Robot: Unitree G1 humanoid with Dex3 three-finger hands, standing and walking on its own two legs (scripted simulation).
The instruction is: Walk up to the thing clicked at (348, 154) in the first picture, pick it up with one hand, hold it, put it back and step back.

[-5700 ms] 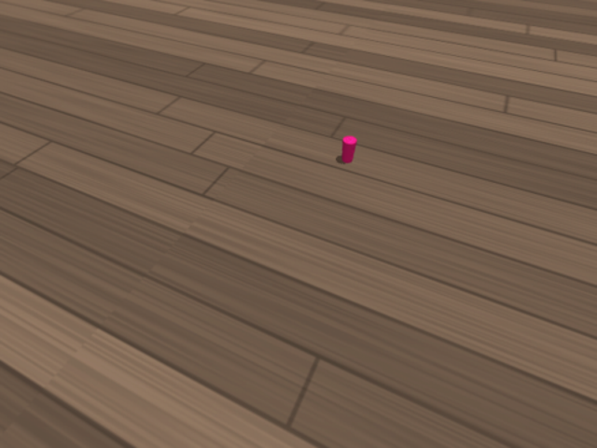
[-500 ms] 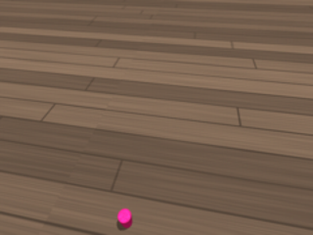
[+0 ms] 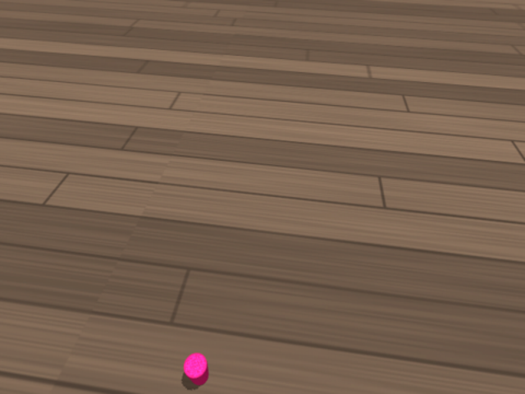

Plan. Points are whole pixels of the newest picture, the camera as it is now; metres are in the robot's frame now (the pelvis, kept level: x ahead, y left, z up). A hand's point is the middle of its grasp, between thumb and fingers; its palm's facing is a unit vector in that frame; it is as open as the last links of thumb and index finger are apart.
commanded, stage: walk up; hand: left
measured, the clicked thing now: (197, 370) +0.35 +0.21 -0.71
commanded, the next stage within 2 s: stand in 0.52 s
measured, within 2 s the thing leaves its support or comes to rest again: neither
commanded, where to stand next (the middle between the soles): +0.03 -0.01 m, yaw +0 degrees
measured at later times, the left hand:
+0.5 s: hand out of the picture +0.09 +0.26 -0.15, palm faces -0.02 -0.94 -0.34, open 7.4 cm
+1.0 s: hand out of the picture +0.06 +0.25 -0.15, palm faces -0.02 -0.94 -0.35, open 7.4 cm
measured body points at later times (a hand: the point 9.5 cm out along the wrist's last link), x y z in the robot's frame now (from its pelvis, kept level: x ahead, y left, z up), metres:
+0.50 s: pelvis +0.01 +0.01 +0.00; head +0.00 +0.01 +0.45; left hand +0.09 +0.31 -0.13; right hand +0.08 -0.30 -0.13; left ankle -0.01 +0.13 -0.74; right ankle +0.00 -0.13 -0.74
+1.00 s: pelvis -0.02 +0.00 +0.00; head -0.02 +0.00 +0.45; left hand +0.06 +0.30 -0.13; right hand +0.06 -0.30 -0.13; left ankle -0.01 +0.13 -0.74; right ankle +0.00 -0.13 -0.74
